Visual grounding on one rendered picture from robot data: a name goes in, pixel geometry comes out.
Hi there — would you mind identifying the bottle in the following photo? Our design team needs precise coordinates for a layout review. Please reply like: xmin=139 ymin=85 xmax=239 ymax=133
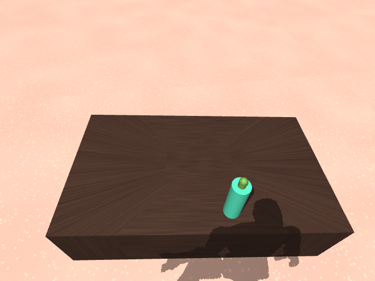
xmin=223 ymin=177 xmax=252 ymax=219

